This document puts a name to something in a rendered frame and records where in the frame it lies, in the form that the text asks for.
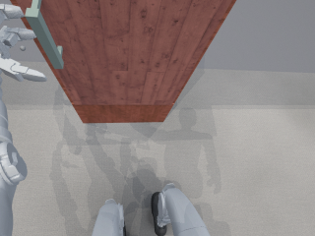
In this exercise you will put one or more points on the robot left thigh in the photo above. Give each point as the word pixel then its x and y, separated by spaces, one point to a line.
pixel 109 221

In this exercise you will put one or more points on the robot left hand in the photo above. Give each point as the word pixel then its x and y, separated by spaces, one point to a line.
pixel 8 38

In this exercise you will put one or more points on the cupboard door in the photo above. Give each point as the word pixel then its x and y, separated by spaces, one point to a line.
pixel 128 52

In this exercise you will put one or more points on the robot right shin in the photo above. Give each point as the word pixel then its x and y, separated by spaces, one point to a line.
pixel 161 219

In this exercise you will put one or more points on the robot left forearm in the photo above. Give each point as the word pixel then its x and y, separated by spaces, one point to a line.
pixel 5 135

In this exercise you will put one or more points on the handle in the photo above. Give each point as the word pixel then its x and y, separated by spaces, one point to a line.
pixel 42 33

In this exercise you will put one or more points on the left robot upper arm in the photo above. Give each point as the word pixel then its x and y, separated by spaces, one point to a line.
pixel 13 170

